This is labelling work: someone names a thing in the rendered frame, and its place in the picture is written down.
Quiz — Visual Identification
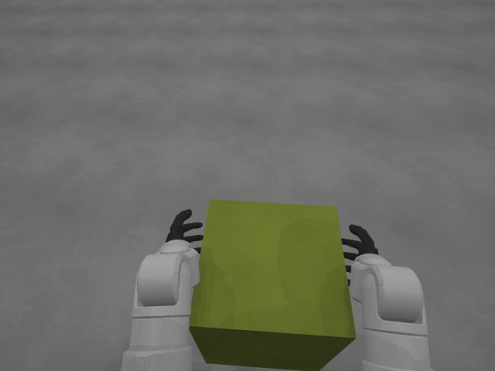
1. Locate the right robot hand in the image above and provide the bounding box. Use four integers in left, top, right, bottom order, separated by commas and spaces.
341, 224, 378, 286

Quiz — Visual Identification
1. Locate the left robot hand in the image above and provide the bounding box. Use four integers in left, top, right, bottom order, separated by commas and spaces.
166, 209, 203, 254

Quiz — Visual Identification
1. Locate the robot left forearm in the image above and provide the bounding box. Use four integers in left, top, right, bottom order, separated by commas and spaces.
121, 240, 200, 371

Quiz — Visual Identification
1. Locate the carton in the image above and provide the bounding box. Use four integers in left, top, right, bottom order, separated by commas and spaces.
189, 199, 357, 371

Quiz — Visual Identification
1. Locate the robot right forearm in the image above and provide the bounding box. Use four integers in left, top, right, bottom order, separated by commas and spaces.
350, 254, 434, 371

